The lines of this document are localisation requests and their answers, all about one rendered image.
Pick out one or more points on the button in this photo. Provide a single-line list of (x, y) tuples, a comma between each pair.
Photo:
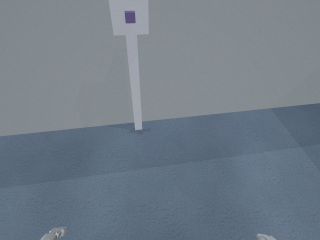
[(130, 17)]

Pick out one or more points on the robot left hand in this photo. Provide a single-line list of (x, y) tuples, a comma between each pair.
[(55, 233)]

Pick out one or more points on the panel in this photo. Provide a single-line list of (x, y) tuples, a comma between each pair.
[(131, 30)]

